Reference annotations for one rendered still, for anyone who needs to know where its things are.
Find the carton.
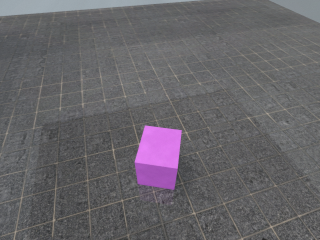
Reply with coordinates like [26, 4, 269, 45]
[134, 125, 182, 190]

